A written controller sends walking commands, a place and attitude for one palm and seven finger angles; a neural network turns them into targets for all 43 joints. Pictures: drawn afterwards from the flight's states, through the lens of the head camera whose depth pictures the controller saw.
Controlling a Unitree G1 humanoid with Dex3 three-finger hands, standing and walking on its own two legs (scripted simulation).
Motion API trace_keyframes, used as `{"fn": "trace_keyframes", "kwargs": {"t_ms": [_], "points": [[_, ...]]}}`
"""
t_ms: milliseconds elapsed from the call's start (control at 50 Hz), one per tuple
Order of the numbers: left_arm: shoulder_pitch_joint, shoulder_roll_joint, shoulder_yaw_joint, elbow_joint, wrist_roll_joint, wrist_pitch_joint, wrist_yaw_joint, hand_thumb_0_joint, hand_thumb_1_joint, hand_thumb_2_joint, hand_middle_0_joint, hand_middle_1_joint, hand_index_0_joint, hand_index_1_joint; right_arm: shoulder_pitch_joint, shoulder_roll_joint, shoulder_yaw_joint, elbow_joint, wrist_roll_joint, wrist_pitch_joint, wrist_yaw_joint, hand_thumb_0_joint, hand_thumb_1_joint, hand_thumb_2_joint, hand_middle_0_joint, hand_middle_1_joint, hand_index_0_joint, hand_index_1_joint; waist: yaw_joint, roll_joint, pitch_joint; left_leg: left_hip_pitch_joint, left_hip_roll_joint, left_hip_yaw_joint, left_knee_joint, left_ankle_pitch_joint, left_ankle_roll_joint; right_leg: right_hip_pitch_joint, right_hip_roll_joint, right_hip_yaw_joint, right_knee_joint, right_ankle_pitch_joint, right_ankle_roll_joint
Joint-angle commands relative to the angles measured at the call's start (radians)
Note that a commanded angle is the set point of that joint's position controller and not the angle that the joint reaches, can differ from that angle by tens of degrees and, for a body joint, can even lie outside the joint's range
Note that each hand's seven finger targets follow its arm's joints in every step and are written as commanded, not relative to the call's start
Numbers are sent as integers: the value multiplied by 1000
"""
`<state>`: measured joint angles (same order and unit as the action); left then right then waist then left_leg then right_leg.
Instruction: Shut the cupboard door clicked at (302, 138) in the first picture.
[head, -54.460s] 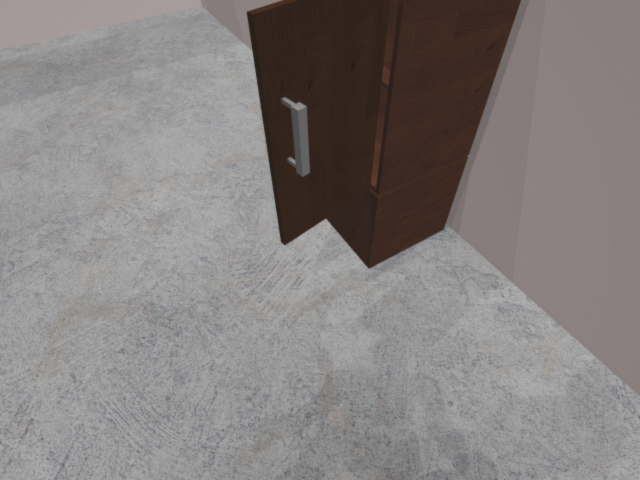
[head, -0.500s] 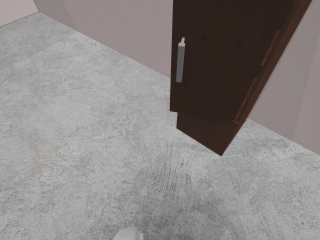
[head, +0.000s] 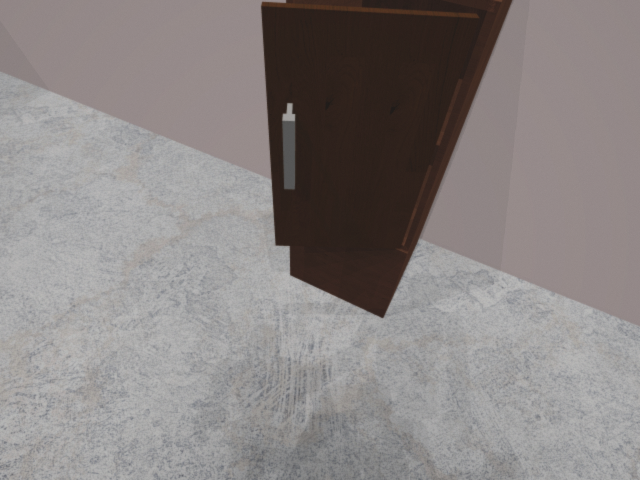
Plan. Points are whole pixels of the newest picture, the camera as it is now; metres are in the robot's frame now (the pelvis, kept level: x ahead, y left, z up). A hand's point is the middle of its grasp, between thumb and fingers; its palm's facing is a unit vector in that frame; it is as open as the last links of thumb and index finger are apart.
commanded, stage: take the last steps up to it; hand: left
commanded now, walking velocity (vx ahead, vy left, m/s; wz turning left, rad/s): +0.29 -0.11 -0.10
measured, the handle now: (289, 147) +0.70 +0.07 -0.01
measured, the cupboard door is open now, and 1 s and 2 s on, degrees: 28 28 28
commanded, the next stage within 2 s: come to a stop and stand still in 0.48 s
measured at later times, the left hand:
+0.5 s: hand out of the picture +0.13 +0.14 -0.20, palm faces +0.00 -0.99 -0.14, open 7.4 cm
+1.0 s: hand (252, 389) +0.28 +0.11 -0.18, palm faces +0.07 -0.97 -0.23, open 7.3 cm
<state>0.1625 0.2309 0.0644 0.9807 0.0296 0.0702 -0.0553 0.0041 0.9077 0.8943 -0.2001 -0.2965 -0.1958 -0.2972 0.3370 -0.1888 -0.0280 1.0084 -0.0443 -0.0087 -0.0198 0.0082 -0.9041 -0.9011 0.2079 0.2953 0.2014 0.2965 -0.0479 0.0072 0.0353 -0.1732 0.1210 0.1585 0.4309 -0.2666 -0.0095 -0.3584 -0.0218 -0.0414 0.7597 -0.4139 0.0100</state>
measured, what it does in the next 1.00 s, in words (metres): walks ahead: right foot, then left foot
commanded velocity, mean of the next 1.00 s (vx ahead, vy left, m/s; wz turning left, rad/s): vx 0.03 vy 0.01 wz -0.02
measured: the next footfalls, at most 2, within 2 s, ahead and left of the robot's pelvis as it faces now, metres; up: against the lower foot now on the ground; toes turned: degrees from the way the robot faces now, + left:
right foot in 0.10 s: +0.06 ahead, -0.16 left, +0.00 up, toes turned -4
left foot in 0.40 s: +0.21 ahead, +0.07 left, +0.00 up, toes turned +8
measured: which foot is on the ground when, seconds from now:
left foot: down 0.00-0.10, up 0.12-0.38, down 0.40-0.74, up 0.76-1.00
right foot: up 0.00-0.08, down 0.10-0.40, up 0.42-0.68, down 0.70-1.00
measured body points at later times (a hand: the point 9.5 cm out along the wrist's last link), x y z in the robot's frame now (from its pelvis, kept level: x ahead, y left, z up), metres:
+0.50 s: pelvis +0.14 -0.04 -0.02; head +0.16 -0.02 +0.43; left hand +0.13 +0.19 -0.19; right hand +0.19 -0.28 -0.15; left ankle +0.17 +0.06 -0.75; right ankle +0.05 -0.15 -0.69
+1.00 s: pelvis +0.21 -0.08 -0.01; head +0.26 -0.08 +0.44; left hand +0.28 +0.16 -0.16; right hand +0.28 -0.33 -0.16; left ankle +0.18 +0.03 -0.70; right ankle +0.26 -0.21 -0.75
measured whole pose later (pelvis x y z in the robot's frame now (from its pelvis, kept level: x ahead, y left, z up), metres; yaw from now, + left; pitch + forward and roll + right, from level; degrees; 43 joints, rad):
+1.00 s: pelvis +0.21 -0.08 -0.01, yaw +2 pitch +0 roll +1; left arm 0.13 0.17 0.04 1.00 0.03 0.01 0.04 0.00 0.91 0.89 -0.21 -0.30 -0.20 -0.30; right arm 0.17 -0.23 -0.06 1.01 -0.01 0.07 -0.01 0.01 -0.91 -0.90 0.20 0.29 0.19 0.30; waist 0.02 -0.01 0.10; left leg -0.35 -0.02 0.03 0.86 -0.49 -0.05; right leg -0.28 -0.08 -0.05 0.46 -0.18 0.02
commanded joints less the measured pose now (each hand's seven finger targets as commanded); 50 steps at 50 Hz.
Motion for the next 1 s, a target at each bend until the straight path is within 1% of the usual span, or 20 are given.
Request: {"fn": "trace_keyframes", "kwargs": {"t_ms": [0,40,80,100,200,340,360,380,400,480,540,620,640,660,680,700,740,820,900,980], "points": [[-43,41,13,-75,1,-46,-6,0,900,900,-200,-300,-200,-300,30,-235,-61,-15,3,-16,-12,0,-900,-900,200,300,200,300,15,156,-8,-26,214,-197,-150,-88,107,88,22,-55,-202,85,-9],[82,81,25,-25,0,-59,4,0,900,900,-200,-300,-200,-300,9,-199,-54,-12,11,-17,-5,0,-900,-900,200,300,200,300,78,49,-25,-179,129,-113,0,-112,53,336,17,-31,-377,149,-38],[257,232,54,34,0,-73,31,0,900,900,-200,-300,-200,-300,-106,-98,-23,-86,25,-23,5,0,-900,-900,200,300,200,300,169,-285,-29,-527,-62,21,442,-391,-16,527,-325,444,-571,-79,-217],[254,224,48,35,-8,-76,43,0,900,900,-200,-300,-200,-300,-150,-131,-31,-96,22,-17,3,0,-900,-900,200,300,200,300,165,-225,11,-563,-36,-82,592,-356,-5,428,-358,487,-608,-129,-271],[67,94,8,8,-3,-103,59,0,900,900,-200,-300,-200,-300,-50,-88,-32,-43,12,-4,21,0,-900,-900,200,300,200,300,18,-151,73,-399,5,-90,568,-127,-18,181,-228,159,-581,137,-224],[84,90,8,56,-15,-104,53,0,900,900,-200,-300,-200,-300,90,-92,-25,-8,10,-35,17,0,-900,-900,200,300,200,300,-47,-31,-8,20,-69,-28,83,99,-3,110,-133,65,-334,237,-159],[112,48,2,49,-18,-99,49,0,900,900,-200,-300,-200,-300,177,-161,-39,19,1,-45,8,0,-900,-900,200,300,200,300,-68,125,-55,166,51,-223,-3,103,45,0,-51,24,-114,196,-112],[141,7,-9,29,-24,-98,43,0,900,900,-200,-300,-200,-300,260,-263,-58,28,-11,-45,-5,0,-900,-900,200,300,200,300,-80,316,-101,290,301,-562,-126,99,161,-184,51,-66,151,-100,-63],[95,43,-10,7,-8,-95,44,0,900,900,-200,-300,-200,-300,251,-273,-59,26,-3,-34,-14,0,-900,-900,200,300,200,300,-84,231,-88,225,360,-633,-188,21,217,-227,40,22,329,-188,-68],[62,16,-4,16,-1,-82,32,0,900,900,-200,-300,-200,-300,43,-161,-29,-26,6,-42,-22,0,-900,-900,200,300,200,300,10,114,32,7,260,-364,-211,136,178,-215,-69,62,326,3,-27],[98,-24,-14,34,-9,-77,32,0,900,900,-200,-300,-200,-300,-2,-155,-29,-21,9,-40,-16,0,-900,-900,200,300,200,300,32,126,-39,-12,180,-195,-163,239,157,-38,-42,-5,51,29,-15],[159,-26,-18,63,-8,-81,47,0,900,900,-200,-300,-200,-300,-62,-120,-24,-1,24,-14,-13,0,-900,-900,200,300,200,300,81,83,-15,-125,92,-108,-35,210,90,191,7,-57,-256,284,7],[194,9,-13,76,-9,-88,56,0,900,900,-200,-300,-200,-300,-65,-92,-18,2,30,-12,-11,0,-900,-900,200,300,200,300,99,11,-19,-145,33,-70,24,152,39,253,-28,7,-345,396,8],[206,76,-9,79,-6,-96,66,0,900,900,-200,-300,-200,-300,-51,-57,-13,2,38,-7,-5,0,-900,-900,200,300,200,300,92,-111,-23,-194,-36,-47,84,-36,-6,269,-161,191,-401,527,-36],[171,138,-7,72,-5,-96,69,0,900,900,-200,-300,-200,-300,-1,-40,-12,10,43,6,1,0,-900,-900,200,300,200,300,56,-160,-41,-137,-79,-42,117,-170,-21,215,-274,255,-441,567,-96],[133,145,-9,58,-6,-91,71,0,900,900,-200,-300,-200,-300,12,-25,-15,17,42,17,1,0,-900,-900,200,300,200,300,39,-116,-42,-78,-83,-65,153,-196,-18,170,-286,249,-431,639,-116],[88,124,-7,58,-8,-92,83,0,900,900,-200,-300,-200,-300,17,-55,-23,38,41,40,-8,0,-900,-900,200,300,200,300,43,-291,-27,-101,-68,-88,250,-239,-23,179,-288,255,-423,836,-147],[122,144,20,54,0,-74,107,0,900,900,-200,-300,-200,-300,-46,-79,-33,11,44,47,-12,0,-900,-900,200,300,200,300,95,-179,-105,-248,-104,-141,451,-305,-30,381,-353,251,-331,1184,-221],[85,160,34,17,5,-64,113,0,900,900,-200,-300,-200,-300,-109,-76,-36,-43,40,60,0,0,-900,-900,200,300,200,300,94,-175,-129,-267,-111,-178,513,-261,-41,337,-342,201,-354,1012,-220],[15,151,32,-18,11,-55,104,0,900,900,-200,-300,-200,-300,-52,-67,-34,-47,39,53,8,0,-900,-900,200,300,200,300,45,-209,-109,-120,-107,-143,239,-133,-31,193,-279,168,-358,688,-168]]}}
